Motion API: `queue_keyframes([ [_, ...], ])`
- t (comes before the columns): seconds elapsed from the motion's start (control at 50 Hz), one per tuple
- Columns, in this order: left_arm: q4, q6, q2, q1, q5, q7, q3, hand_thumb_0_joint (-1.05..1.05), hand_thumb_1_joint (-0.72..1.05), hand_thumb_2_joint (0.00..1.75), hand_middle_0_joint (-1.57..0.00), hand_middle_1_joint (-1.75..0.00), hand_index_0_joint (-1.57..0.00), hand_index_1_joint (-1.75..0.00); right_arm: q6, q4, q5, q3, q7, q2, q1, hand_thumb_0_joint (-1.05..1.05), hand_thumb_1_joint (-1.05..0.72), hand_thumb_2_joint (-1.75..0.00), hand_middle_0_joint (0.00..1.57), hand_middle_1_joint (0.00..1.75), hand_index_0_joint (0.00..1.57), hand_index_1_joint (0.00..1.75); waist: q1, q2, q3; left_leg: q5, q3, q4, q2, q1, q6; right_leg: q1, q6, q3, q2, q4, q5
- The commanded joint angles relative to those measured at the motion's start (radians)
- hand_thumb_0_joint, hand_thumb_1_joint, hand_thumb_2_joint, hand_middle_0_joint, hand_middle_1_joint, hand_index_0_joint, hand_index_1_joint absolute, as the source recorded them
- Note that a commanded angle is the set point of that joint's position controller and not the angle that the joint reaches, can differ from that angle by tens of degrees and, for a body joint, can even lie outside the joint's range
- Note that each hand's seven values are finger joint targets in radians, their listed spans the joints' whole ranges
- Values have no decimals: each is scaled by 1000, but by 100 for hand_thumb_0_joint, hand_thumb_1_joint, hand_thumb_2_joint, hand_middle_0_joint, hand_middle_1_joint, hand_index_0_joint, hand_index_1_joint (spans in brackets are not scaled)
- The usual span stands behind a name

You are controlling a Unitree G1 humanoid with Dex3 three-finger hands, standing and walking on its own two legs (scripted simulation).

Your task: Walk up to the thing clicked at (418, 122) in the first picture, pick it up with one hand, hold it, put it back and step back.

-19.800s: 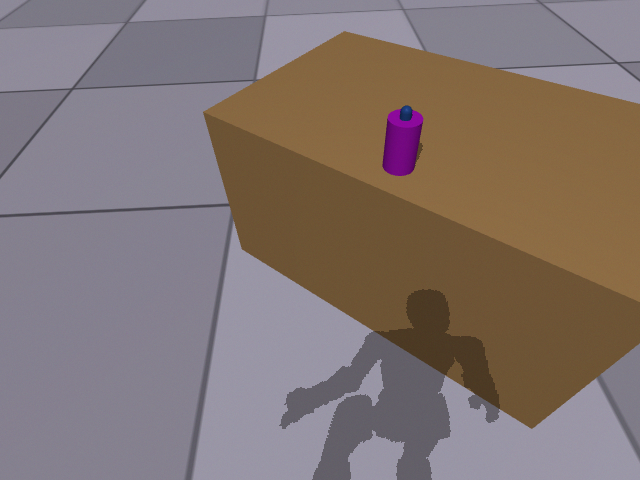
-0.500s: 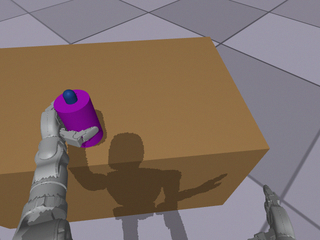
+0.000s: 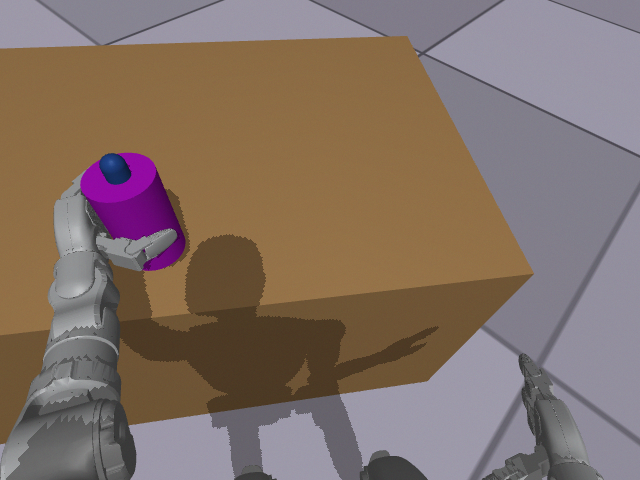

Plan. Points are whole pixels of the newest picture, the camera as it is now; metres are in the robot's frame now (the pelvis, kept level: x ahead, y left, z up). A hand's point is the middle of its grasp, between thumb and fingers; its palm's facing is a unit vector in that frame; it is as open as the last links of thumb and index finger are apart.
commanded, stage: lower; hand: left
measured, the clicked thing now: (135, 207) +0.45 +0.21 +0.09
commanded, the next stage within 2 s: loosen in 0.86 s
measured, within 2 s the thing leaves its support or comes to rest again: rests again in 0.70 s
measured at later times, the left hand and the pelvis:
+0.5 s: hand (147, 237) +0.46 +0.22 +0.01, palm faces +0.20 -0.98 -0.01, open 11.1 cm; pelvis +0.01 +0.00 -0.02, yaw +0 degrees
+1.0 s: hand (149, 244) +0.47 +0.22 -0.01, palm faces +0.20 -0.98 -0.02, open 11.1 cm; pelvis +0.00 +0.00 -0.04, yaw +0 degrees
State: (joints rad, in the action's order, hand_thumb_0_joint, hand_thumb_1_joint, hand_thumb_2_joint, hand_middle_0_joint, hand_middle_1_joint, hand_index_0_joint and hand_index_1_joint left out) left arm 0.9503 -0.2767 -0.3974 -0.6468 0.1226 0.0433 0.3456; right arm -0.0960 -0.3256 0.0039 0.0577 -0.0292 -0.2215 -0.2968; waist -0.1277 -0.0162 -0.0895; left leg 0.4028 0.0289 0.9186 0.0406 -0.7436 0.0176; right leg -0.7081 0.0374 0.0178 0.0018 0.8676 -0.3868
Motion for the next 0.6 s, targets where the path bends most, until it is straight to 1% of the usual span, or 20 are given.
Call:
queue_keyframes([
  [0.0, -326, -130, -263, -559, 33, 8, 38, 0, 1, 120, -123, -135, -124, -136, -47, 170, 3, 69, -6, -138, -3, 0, 52, -6, 5, 5, 5, 5, 3, 184, -505, -360, -6, -83, -6, 361, -13, 97, -48, -48, -18, -75, 296],
  [0.02, -362, -134, -289, -574, 29, 8, 43, 0, 2, 118, -122, -133, -124, -134, -44, 206, 3, 86, -6, -167, 17, 0, 53, -6, 5, 5, 5, 5, 2, 185, -545, -384, -5, -75, -5, 388, -15, 101, -47, -46, -18, -74, 309],
  [0.04, -345, -131, -274, -581, 30, 12, 33, 0, 0, 118, -121, -132, -122, -133, -43, 202, 3, 77, -5, -158, 11, 0, 53, -6, 5, 5, 5, 5, 1, 190, -518, -396, 0, -76, -1, 389, -11, 85, -50, -53, -22, -67, 302],
  [0.06, -379, -135, -295, -595, 33, 14, 50, 0, 0, 119, -121, -133, -122, -134, -38, 190, 3, 63, -1, -137, -14, 0, 53, -6, 5, 5, 5, 5, 11, 216, -559, -437, -2, -64, -4, 391, -12, 107, -49, -49, -19, -63, 339],
  [0.08, -327, -133, -277, -575, 32, 17, 45, 0, 1, 119, -122, -134, -123, -135, -40, 236, 3, 60, 1, -138, 20, 0, 52, -6, 5, 5, 5, 5, 2, 173, -539, -419, -1, -61, -4, 357, -15, 116, -47, -49, -19, -60, 334],
  [0.1, -352, -138, -288, -587, 35, 15, 53, 0, 1, 118, -122, -133, -123, -135, -38, 218, 1, 65, 2, -136, 19, 0, 51, -6, 5, 5, 5, 5, 17, 188, -525, -392, -4, -65, -7, 340, -14, 124, -48, -47, -19, -55, 323],
  [0.12, -262, -135, -269, -528, 35, 12, 58, 0, 0, 119, -123, -135, -124, -136, -33, 188, 4, 79, 2, -150, -12, 0, 51, -6, 5, 5, 5, 5, -2, 147, -468, -363, -3, -65, -4, 302, -16, 94, -49, -49, -20, -53, 301],
  [0.14, -320, -146, -265, -556, 33, 15, 43, 0, 1, 119, -122, -134, -123, -136, -32, 213, 2, 66, 6, -141, -6, 0, 51, -6, 5, 5, 5, 5, 1, 181, -484, -337, -9, -61, -9, 304, -20, 88, -47, -44, -19, -54, 294],
  [0.16, -233, -144, -249, -507, 30, 15, 53, 0, 1, 119, -122, -134, -123, -135, -32, 232, 8, 72, 6, -150, -8, 0, 51, -6, 5, 5, 5, 5, -19, 131, -465, -335, -2, -54, -2, 293, -20, 66, -48, -50, -21, -49, 280],
  [0.18, -260, -151, -255, -513, 25, 13, 53, 0, 1, 119, -123, -135, -123, -136, -31, 216, 10, 62, 10, -137, -30, 0, 52, -6, 5, 5, 5, 5, -7, 153, -462, -344, 2, -54, -1, 290, -16, 51, -50, -54, -23, -43, 276],
  [0.24, -278, -174, -294, -529, 23, 20, 68, 0, 3, 119, -121, -134, -122, -135, -22, 214, 15, 84, 14, -160, -53, 0, 52, -6, 5, 5, 5, 5, -14, 174, -499, -373, 0, -27, -4, 294, -19, 47, -48, -50, -21, -27, 304],
  [0.26, -294, -180, -294, -533, 22, 22, 66, 0, 3, 118, -121, -133, -122, -134, -23, 268, 13, 74, 16, -154, -16, 0, 52, -6, 5, 5, 5, 5, -12, 158, -520, -342, -9, -17, -11, 275, -28, 71, -42, -39, -18, -28, 306],
  [0.28, -319, -189, -324, -560, 22, 19, 88, 0, 2, 119, -120, -133, -121, -134, -23, 270, 12, 95, 15, -174, -21, 0, 52, -6, 5, 5, 5, 5, -11, 159, -548, -340, -6, -13, -10, 275, -28, 78, -43, -39, -19, -17, 310],
  [0.3, -303, -194, -302, -548, 21, 19, 77, 0, 2, 118, -120, -133, -121, -134, -19, 274, 15, 69, 17, -146, -18, 0, 52, -6, 5, 5, 5, 5, -14, 160, -552, -337, -8, -5, -12, 254, -30, 82, -41, -35, -17, -14, 316],
  [0.36, -338, -218, -313, -563, 31, 18, 86, 0, 3, 119, -120, -133, -121, -134, -16, 320, 13, 81, 18, -160, -20, 0, 51, -6, 5, 5, 5, 5, -10, 191, -588, -362, 2, 3, -9, 290, -21, 65, -47, -42, -20, 7, 307],
  [0.42, -317, -233, -326, -536, 23, 18, 95, 0, 2, 120, -120, -133, -121, -135, -4, 323, 18, 65, 21, -147, -44, 0, 50, -6, 5, 5, 5, 5, -12, 201, -593, -404, 4, 27, -11, 264, -22, 72, -46, -40, -16, 25, 342],
  [0.44, -316, -235, -326, -533, 20, 19, 97, 0, 1, 120, -120, -133, -121, -135, 1, 314, 19, 88, 22, -170, -46, 0, 50, -6, 5, 5, 5, 5, -12, 219, -588, -408, 7, 29, -9, 269, -20, 42, -48, -40, -17, 29, 333],
  [0.5, -305, -244, -313, -526, 18, 22, 87, 0, 3, 122, -122, -135, -122, -137, 7, 333, 21, 57, 28, -141, -69, 0, 50, -6, 5, 5, 5, 5, -22, 225, -596, -432, 9, 47, -7, 267, -19, 40, -48, -45, -19, 45, 350],
  [0.52, -303, -248, -334, -526, 16, 20, 104, 0, 2, 123, -123, -135, -123, -137, 12, 331, 21, 87, 29, -164, -54, 0, 50, -6, 5, 5, 5, 5, -20, 227, -581, -417, 8, 49, -9, 254, -19, 21, -48, -43, -19, 44, 337],
  [0.58, -287, -252, -294, -513, 14, 25, 78, 0, 3, 124, -124, -137, -124, -139, 17, 340, 25, 72, 33, -153, -68, 0, 51, -6, 5, 5, 5, 5, -33, 223, -559, -363, 9, 52, -8, 230, -20, -3, -50, -46, -21, 52, 298],
])
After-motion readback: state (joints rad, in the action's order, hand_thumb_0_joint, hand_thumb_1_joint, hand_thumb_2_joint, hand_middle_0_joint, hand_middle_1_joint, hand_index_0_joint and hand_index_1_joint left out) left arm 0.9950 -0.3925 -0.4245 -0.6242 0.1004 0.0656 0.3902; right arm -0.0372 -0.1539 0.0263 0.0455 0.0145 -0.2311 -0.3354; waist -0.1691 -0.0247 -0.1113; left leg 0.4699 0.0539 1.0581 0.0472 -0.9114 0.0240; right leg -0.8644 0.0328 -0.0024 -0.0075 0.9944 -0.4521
